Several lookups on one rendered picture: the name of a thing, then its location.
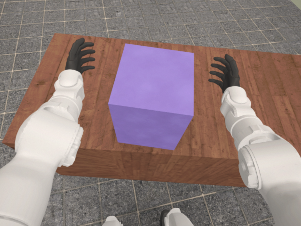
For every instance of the robot left forearm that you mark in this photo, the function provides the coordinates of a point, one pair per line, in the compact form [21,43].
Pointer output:
[66,101]

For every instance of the robot left shin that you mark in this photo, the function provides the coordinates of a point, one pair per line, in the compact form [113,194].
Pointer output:
[111,218]

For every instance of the left robot upper arm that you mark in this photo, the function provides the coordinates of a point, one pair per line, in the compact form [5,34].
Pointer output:
[26,181]

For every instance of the robot shin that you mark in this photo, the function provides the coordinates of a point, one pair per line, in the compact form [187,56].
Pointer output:
[111,218]
[174,210]

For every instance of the carton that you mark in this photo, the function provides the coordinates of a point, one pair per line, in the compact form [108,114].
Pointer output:
[152,99]

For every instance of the robot right forearm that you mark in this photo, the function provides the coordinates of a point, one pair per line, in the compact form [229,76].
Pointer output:
[241,121]

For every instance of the right robot hand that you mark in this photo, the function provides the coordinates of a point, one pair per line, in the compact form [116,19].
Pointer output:
[230,77]

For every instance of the pedestal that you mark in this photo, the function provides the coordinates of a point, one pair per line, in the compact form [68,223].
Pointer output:
[206,153]

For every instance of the robot right shin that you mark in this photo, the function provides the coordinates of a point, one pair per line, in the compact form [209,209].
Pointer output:
[174,210]

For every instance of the left robot hand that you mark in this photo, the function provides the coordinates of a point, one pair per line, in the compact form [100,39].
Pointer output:
[75,60]

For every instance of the right robot upper arm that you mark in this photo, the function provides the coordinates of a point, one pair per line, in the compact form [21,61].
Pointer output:
[273,168]

